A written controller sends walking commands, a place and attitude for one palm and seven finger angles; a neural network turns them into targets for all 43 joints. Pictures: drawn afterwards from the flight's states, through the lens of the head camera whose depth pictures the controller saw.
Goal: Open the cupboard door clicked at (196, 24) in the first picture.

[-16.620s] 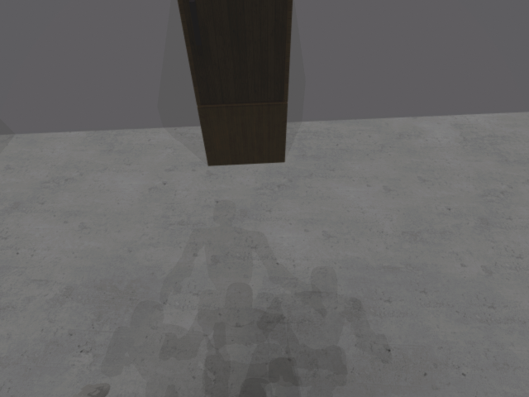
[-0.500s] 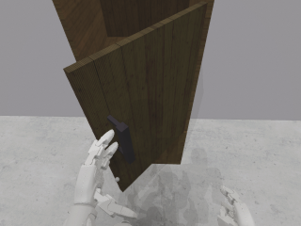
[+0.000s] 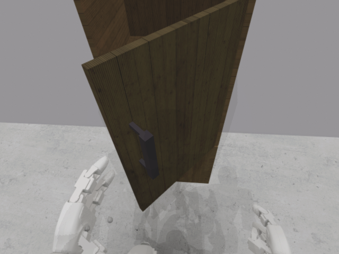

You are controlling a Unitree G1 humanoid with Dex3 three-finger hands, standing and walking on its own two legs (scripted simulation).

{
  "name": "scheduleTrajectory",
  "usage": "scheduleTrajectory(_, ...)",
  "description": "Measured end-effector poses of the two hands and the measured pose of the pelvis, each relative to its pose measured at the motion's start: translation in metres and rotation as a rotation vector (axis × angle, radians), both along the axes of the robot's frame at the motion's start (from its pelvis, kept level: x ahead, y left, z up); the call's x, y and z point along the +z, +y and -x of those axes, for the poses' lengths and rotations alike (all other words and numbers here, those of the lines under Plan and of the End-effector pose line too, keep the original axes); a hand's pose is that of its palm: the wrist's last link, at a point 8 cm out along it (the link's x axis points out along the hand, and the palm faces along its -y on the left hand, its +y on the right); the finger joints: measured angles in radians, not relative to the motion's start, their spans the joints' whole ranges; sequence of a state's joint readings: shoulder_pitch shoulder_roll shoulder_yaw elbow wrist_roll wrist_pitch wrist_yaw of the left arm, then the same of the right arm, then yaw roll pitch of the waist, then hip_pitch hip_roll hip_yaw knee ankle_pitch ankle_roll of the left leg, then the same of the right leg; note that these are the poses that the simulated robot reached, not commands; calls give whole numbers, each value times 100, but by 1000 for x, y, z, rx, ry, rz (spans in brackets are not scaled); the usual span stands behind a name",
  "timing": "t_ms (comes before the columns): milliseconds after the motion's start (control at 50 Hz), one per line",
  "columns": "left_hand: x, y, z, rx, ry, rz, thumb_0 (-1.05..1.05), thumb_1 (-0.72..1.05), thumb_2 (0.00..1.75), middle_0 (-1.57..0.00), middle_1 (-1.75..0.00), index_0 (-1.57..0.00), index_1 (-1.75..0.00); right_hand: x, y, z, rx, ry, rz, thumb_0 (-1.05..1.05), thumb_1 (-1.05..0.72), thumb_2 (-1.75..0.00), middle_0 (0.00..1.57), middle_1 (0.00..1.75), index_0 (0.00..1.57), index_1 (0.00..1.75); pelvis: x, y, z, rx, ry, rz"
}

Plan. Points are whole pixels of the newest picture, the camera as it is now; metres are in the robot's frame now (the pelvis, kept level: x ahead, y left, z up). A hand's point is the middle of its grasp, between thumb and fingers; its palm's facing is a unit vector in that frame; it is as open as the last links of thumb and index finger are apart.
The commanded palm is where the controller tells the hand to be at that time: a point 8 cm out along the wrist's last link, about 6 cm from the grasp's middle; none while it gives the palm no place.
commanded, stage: draw the hand back to the body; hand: left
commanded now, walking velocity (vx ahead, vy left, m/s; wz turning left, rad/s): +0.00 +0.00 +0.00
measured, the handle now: (144, 152) +0.32 +0.08 +0.09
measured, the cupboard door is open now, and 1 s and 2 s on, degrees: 48 48 48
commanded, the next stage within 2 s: step back with the hand held close in 1.64 s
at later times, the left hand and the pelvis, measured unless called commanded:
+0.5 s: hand (75, 211) +0.18 +0.17 +0.13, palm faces -0.02 -1.00 -0.06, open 16.3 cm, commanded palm +0.15 +0.23 +0.15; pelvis +0.00 +0.02 +0.02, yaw +0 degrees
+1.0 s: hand (20, 179) +0.20 +0.25 +0.18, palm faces +0.32 -0.87 -0.38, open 12.2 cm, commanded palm +0.16 +0.30 +0.21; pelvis +0.02 +0.03 +0.06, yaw -1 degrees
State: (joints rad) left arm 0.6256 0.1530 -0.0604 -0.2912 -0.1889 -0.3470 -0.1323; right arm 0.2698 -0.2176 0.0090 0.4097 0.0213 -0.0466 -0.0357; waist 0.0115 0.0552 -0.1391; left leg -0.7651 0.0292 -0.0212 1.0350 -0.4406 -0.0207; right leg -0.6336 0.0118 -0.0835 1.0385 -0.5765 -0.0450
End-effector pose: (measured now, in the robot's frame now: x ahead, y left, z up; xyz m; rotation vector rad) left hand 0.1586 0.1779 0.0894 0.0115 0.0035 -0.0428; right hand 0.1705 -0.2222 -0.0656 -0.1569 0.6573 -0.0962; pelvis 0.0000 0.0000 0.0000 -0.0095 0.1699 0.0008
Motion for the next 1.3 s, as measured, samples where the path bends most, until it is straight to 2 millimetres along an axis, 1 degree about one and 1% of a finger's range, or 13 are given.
scheduleTrajectory(140,0,6,0,-9,-12,4,-1,-50,30,-15,-30,-15,-30,1,7,4,0,-10,9,1,-91,-89,20,30,20,30,-2,6,4,-1,-1,10)
scheduleTrajectory(360,31,32,-2,16,-40,-32,-1,-50,30,-15,-30,-15,-30,16,18,7,-17,-41,-8,1,-91,-89,20,30,20,30,10,14,3,-2,-41,20)
scheduleTrajectory(480,41,45,1,21,-30,-44,-1,-50,30,-15,-30,-15,-30,26,20,3,-9,-67,4,1,-91,-89,20,30,20,30,17,17,1,2,-63,23)
scheduleTrajectory(580,54,56,1,30,-49,-55,-1,-47,31,-15,-30,-16,-30,34,21,-3,2,-90,10,1,-91,-89,20,30,20,30,21,18,-1,5,-78,25)
scheduleTrajectory(620,60,61,2,72,-35,-136,-1,-44,33,-16,-30,-16,-30,37,22,-5,0,-85,23,1,-91,-89,20,30,20,30,25,18,-2,-1,-88,23)
scheduleTrajectory(680,70,70,3,161,-5,-228,-1,-37,36,-16,-30,-16,-30,42,25,-7,-5,-73,35,1,-91,-89,20,30,20,30,33,19,-5,-4,-109,21)
scheduleTrajectory(740,76,78,5,229,23,-281,-1,-29,39,-16,-30,-16,-30,47,28,-8,-2,-58,40,1,-91,-89,20,30,20,30,41,21,-7,-6,-128,18)
scheduleTrajectory(860,90,96,1,316,33,-345,-1,-9,47,-17,-30,-17,-30,51,34,-14,19,-30,46,1,-91,-89,20,30,20,30,53,24,-14,-8,-164,10)
scheduleTrajectory(980,110,109,-8,364,-11,-380,-1,11,56,-18,-30,-18,-30,56,37,-23,32,-24,41,1,-91,-89,21,30,20,30,62,27,-22,-16,-192,1)
scheduleTrajectory(1160,134,128,-18,428,-75,-417,0,42,69,-19,-30,-19,-30,64,33,-35,33,-19,44,1,-91,-89,21,30,20,30,69,25,-29,-27,-218,-5)
scheduleTrajectory(1300,152,139,-22,485,-134,-440,1,66,80,-20,-30,-20,-30,64,25,-36,27,-3,51,1,-91,-89,21,30,20,30,71,22,-29,-29,-230,-6)
